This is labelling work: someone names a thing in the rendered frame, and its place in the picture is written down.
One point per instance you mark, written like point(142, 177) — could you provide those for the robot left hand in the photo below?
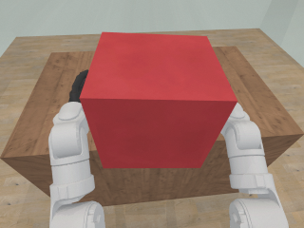
point(77, 87)

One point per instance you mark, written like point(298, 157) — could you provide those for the pedestal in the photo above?
point(27, 150)

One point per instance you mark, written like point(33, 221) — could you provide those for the robot left forearm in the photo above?
point(69, 157)

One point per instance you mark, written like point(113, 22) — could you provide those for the right robot upper arm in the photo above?
point(256, 213)

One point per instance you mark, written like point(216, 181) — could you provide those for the carton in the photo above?
point(155, 100)

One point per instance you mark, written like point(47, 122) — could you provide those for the robot right forearm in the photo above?
point(249, 172)

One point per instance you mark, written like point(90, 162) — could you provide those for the left robot upper arm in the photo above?
point(87, 214)

